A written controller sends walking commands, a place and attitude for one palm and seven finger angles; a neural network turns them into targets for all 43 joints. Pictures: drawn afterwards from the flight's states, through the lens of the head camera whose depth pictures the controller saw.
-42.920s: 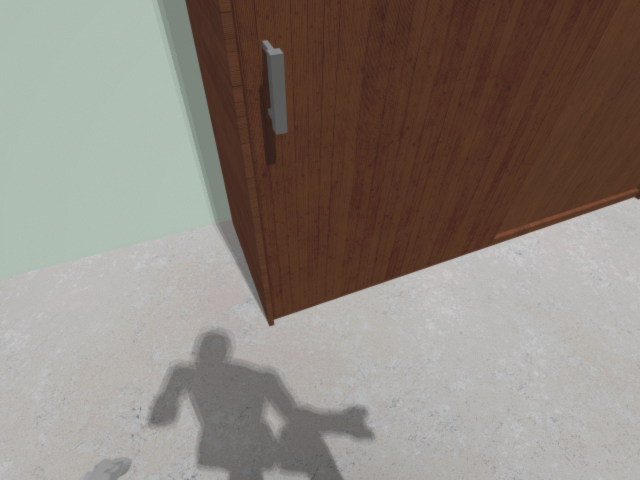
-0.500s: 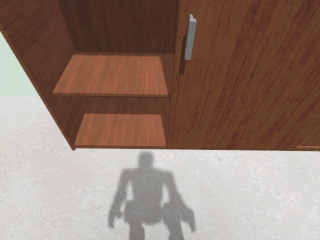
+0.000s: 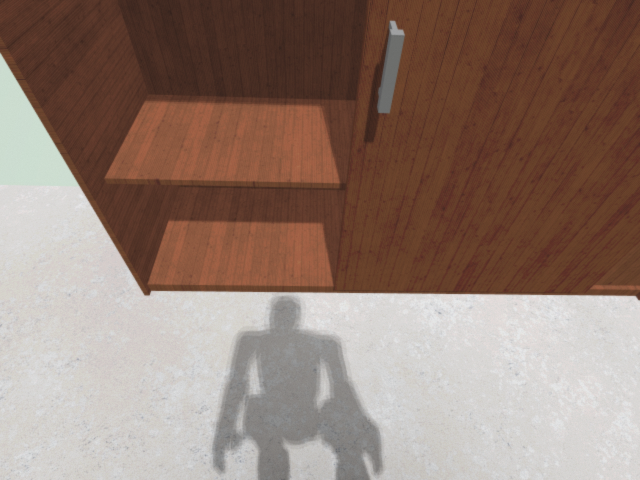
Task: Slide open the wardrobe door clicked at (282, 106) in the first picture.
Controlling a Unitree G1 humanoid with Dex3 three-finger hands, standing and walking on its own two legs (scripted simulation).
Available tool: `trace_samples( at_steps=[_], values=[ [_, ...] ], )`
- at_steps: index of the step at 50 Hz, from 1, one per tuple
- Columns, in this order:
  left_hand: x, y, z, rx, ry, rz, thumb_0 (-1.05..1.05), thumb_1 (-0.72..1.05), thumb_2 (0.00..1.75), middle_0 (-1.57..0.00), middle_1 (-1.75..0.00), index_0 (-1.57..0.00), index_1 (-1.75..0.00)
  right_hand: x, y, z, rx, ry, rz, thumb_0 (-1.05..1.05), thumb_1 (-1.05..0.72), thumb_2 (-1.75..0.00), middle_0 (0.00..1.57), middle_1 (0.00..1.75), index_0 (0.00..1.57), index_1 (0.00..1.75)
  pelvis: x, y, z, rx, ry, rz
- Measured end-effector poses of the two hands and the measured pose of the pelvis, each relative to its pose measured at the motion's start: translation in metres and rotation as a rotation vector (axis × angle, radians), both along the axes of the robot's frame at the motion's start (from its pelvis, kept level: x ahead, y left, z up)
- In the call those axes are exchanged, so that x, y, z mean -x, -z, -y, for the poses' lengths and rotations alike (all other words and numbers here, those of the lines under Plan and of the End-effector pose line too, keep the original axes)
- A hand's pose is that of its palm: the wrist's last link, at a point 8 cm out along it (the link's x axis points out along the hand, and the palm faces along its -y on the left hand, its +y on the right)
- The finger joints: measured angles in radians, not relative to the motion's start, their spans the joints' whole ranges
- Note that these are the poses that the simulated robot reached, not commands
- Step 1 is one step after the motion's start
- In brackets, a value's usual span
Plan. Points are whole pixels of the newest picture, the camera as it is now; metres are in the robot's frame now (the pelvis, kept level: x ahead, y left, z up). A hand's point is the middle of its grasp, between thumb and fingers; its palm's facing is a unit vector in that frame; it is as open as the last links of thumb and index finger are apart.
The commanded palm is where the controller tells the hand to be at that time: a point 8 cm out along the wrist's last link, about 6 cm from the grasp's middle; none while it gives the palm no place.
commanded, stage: look to check the result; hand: left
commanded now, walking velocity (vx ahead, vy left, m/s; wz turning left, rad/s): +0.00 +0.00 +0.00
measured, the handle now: (388, 68) +0.80 -0.08 +0.12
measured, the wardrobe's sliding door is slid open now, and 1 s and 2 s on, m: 0.68 0.68 0.68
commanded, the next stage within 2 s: stand and wait in 0.30 s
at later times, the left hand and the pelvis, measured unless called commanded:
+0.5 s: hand out of the picture +0.00 +0.17 -0.18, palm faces -0.01 -0.99 -0.17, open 7.4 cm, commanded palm none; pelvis +0.00 +0.00 +0.00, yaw +0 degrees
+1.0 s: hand out of the picture +0.01 +0.17 -0.18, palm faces -0.01 -0.98 -0.18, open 7.4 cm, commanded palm none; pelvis +0.00 +0.00 +0.00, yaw +0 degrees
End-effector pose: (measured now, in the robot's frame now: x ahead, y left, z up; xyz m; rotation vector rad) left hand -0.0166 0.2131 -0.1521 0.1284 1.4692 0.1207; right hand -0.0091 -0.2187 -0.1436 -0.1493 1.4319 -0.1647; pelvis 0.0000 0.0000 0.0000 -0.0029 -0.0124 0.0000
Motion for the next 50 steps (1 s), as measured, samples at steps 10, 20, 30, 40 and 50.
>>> trace_samples(
  at_steps=[10, 20, 30, 40, 50],
  values=[
    [-0.003, 0.001, -0.004, -0.002, 0.008, 0.009, 0.0, 0.9, 0.89, -0.2, -0.3, -0.2, -0.3, -0.004, -0.001, 0.0, 0.008, 0.002, 0.016, 0.0, -0.91, -0.9, 0.2, 0.3, 0.2, 0.3, 0.0, 0.0, -0.003, 0.0, 0.003, -0.002],
    [-0.01, 0.0, -0.007, -0.005, 0.014, 0.023, 0.0, 0.9, 0.89, -0.2, -0.3, -0.2, -0.3, -0.008, -0.002, 0.002, 0.012, 0.001, 0.026, 0.0, -0.91, -0.9, 0.2, 0.3, 0.2, 0.3, 0.0, 0.0, -0.003, 0.0, 0.004, -0.002],
    [-0.014, -0.001, -0.007, -0.011, 0.016, 0.032, 0.0, 0.9, 0.89, -0.2, -0.3, -0.2, -0.3, -0.011, -0.002, 0.005, 0.012, -0.002, 0.027, 0.0, -0.91, -0.9, 0.2, 0.3, 0.2, 0.3, -0.002, 0.0, -0.002, 0.0, 0.002, -0.003],
    [-0.019, -0.001, -0.007, -0.015, 0.018, 0.043, 0.0, 0.9, 0.89, -0.2, -0.3, -0.2, -0.3, -0.016, -0.003, 0.009, 0.018, -0.008, 0.038, 0.0, -0.9, -0.9, 0.2, 0.3, 0.2, 0.3, -0.002, -0.001, 0.0, 0.0, 0.002, 0.001],
    [-0.019, -0.003, -0.006, -0.022, 0.016, 0.042, 0.0, 0.9, 0.89, -0.2, -0.3, -0.2, -0.3, -0.017, -0.003, 0.014, 0.017, -0.013, 0.037, 0.0, -0.9, -0.9, 0.2, 0.3, 0.2, 0.3, -0.002, -0.001, 0.004, -0.002, 0.0, 0.0]
  ],
)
